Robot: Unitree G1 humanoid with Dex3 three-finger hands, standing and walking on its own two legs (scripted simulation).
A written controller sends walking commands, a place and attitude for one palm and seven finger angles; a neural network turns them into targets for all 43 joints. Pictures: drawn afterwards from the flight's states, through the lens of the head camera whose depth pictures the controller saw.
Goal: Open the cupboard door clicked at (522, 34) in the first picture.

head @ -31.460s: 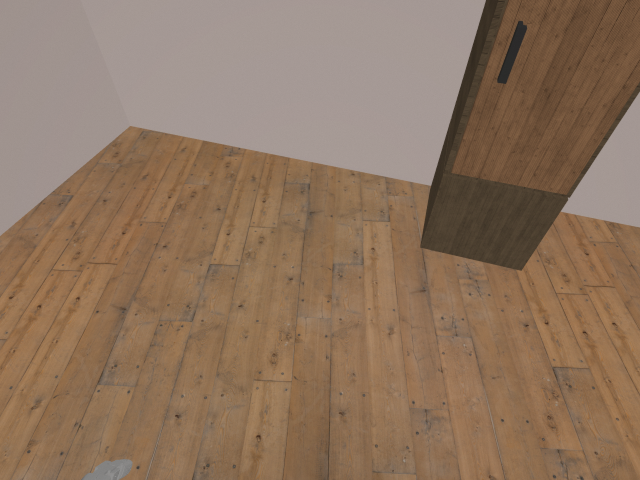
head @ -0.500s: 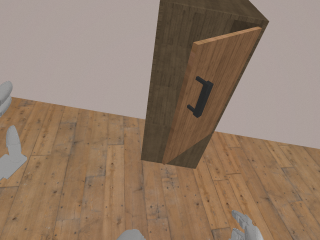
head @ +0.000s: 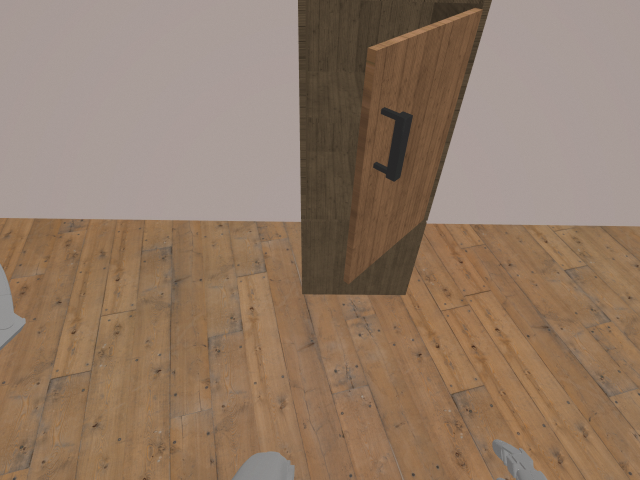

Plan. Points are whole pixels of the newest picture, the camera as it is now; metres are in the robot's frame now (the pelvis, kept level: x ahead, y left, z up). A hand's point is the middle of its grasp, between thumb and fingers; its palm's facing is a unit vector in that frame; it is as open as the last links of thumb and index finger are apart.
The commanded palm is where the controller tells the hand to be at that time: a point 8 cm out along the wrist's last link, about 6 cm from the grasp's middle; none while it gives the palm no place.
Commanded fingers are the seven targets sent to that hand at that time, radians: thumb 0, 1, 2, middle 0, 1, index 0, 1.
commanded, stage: stop stepping back and stand still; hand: left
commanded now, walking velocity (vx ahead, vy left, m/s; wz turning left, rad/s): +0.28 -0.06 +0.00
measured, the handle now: (390, 144) +0.70 -0.07 +0.09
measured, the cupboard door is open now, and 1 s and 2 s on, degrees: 46 46 46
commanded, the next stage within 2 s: let the arm hang, fingers relaxed in 0.36 s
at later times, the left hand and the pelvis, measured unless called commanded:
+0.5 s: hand (61, 314) +0.22 +0.28 +0.16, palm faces +0.32 -0.70 -0.64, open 7.4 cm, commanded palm none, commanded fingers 0.00 0.90 0.90 -0.20 -0.30 -0.20 -0.30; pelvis +0.02 +0.02 +0.00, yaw +2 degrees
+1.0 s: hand out of the picture +0.02 +0.20 -0.15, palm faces +0.12 -0.98 -0.18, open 7.2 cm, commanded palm none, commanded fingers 0.00 0.90 0.90 -0.20 -0.30 -0.20 -0.30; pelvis +0.04 +0.03 +0.02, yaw +3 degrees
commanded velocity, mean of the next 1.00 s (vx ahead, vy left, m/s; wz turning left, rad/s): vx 0.02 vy -0.04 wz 0.00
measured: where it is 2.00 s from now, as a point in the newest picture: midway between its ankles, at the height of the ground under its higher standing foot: outside the picture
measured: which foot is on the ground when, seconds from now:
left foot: up 0.00-0.18, down 0.20-0.46, up 0.48-0.76, down 0.78-1.00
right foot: down 0.00-0.20, up 0.22-0.40, down 0.42-1.00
